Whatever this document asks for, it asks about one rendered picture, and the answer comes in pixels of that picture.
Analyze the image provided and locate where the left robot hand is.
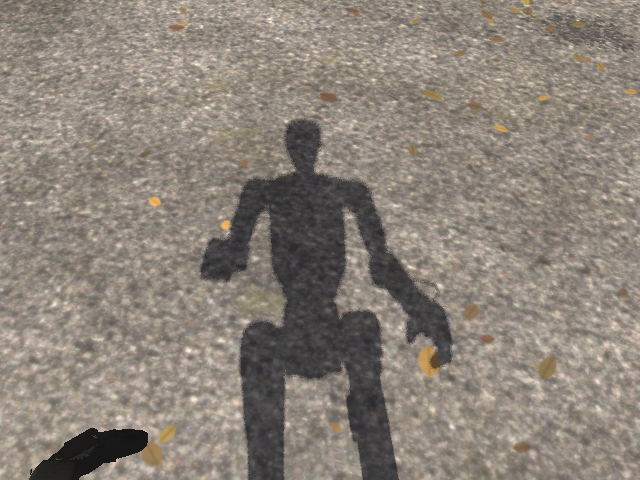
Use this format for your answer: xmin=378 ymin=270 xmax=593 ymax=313
xmin=29 ymin=428 xmax=148 ymax=480

